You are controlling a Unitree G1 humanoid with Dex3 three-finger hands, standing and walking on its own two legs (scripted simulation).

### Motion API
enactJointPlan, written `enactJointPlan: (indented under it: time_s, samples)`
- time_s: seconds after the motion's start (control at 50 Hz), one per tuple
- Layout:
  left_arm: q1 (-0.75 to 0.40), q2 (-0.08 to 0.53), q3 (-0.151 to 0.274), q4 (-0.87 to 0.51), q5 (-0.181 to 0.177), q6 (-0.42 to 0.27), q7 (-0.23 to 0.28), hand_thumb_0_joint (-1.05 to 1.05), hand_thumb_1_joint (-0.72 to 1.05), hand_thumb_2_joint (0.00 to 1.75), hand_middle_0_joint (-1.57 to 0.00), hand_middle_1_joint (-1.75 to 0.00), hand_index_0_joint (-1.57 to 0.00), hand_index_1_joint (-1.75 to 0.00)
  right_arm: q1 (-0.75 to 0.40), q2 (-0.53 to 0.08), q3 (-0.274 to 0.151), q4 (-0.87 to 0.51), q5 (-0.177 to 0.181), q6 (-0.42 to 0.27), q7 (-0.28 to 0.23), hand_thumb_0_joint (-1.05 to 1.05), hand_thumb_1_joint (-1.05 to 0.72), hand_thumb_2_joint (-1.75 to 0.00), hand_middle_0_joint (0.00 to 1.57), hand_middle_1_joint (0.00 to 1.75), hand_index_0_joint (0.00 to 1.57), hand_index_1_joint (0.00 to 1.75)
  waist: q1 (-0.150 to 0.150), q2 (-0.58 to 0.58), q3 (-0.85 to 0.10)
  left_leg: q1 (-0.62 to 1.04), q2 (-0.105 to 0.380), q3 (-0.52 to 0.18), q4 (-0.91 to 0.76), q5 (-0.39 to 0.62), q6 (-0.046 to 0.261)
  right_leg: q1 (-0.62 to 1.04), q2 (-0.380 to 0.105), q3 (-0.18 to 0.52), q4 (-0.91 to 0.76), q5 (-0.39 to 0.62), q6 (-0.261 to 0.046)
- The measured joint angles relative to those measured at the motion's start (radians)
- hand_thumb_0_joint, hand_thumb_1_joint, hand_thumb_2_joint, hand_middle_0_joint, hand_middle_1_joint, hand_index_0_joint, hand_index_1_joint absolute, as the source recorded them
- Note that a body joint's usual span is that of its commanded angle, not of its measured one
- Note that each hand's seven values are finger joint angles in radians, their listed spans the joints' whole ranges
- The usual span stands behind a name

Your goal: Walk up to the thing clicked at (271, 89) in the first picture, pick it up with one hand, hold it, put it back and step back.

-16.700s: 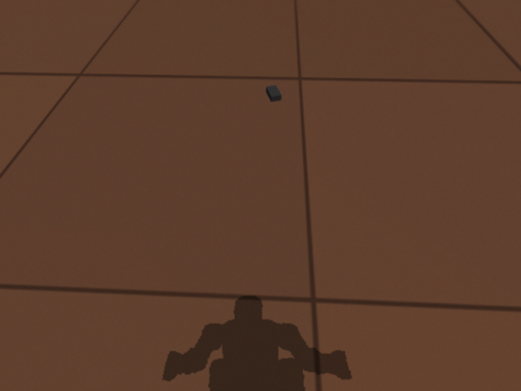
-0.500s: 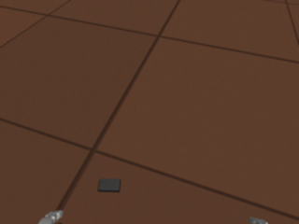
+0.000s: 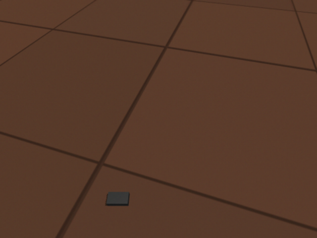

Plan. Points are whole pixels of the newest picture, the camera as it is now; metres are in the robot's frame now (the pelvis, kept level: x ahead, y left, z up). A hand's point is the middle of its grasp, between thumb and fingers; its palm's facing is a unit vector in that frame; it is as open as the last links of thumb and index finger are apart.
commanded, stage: walk up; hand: left
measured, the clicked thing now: (118, 198) +0.46 +0.27 -0.76
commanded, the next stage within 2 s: stand in 1.02 s
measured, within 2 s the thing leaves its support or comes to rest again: neither
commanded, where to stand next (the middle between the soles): +0.09 +0.01 m, yaw +2 degrees
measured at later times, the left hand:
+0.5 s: hand out of the picture +0.07 +0.25 -0.16, palm faces -0.01 -0.95 -0.32, open 7.4 cm
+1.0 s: hand out of the picture +0.10 +0.24 -0.15, palm faces -0.03 -0.94 -0.33, open 7.4 cm
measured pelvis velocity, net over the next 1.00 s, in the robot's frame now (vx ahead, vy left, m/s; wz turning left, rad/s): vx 0.00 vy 0.00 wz -0.02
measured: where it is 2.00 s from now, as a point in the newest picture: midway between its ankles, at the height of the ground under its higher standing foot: outside the picture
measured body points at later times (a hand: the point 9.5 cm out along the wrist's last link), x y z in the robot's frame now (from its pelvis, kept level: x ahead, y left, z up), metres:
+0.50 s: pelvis +0.00 +0.00 +0.00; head +0.01 +0.00 +0.45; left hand +0.07 +0.30 -0.13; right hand +0.06 -0.30 -0.13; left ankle -0.04 +0.14 -0.74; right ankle +0.01 -0.12 -0.74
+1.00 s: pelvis +0.00 +0.00 +0.00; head +0.01 -0.01 +0.45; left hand +0.10 +0.29 -0.12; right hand +0.07 -0.31 -0.13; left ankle -0.04 +0.14 -0.74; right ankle +0.01 -0.12 -0.74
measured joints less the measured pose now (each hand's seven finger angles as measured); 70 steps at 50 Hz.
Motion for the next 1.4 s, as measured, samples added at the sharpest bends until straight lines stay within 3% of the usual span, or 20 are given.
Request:
enactJointPlan:
  time_s: [0.32,1.02,1.4]
  samples:
    - [0.042,-0.009,0.004,0.032,0.001,-0.005,-0.004,0.01,0.9,0.9,-0.21,-0.3,-0.21,-0.3,0.028,0.003,0.002,0.031,-0.003,-0.011,0.005,0.01,-0.9,-0.9,0.21,0.3,0.21,0.3,0.008,0.001,-0.02,-0.012,0.0,0.012,-0.021,0.018,0.003,-0.013,0.001,0.012,-0.028,0.026,0.004]
    - [-0.005,-0.006,-0.009,0.009,-0.001,-0.014,0.006,0.01,0.9,0.9,-0.21,-0.3,-0.21,-0.3,-0.005,-0.007,0.003,0.01,0.004,-0.005,0.003,0.0,-0.9,-0.9,0.21,0.3,0.21,0.3,-0.005,0.008,-0.017,0.003,0.014,0.023,-0.028,0.009,-0.01,-0.012,0.017,0.02,-0.017,0.013,-0.008]
    - [-0.021,0.005,-0.033,0.046,-0.01,-0.033,0.02,0.01,0.9,0.9,-0.21,-0.3,-0.21,-0.3,-0.01,0.006,0.02,0.058,0.004,0.009,0.014,0.0,-0.91,-0.9,0.21,0.3,0.21,0.3,-0.006,0.011,-0.015,-0.006,-0.003,0.0,-0.059,0.049,-0.001,0.0,-0.003,0.0,-0.07,0.055,0.006]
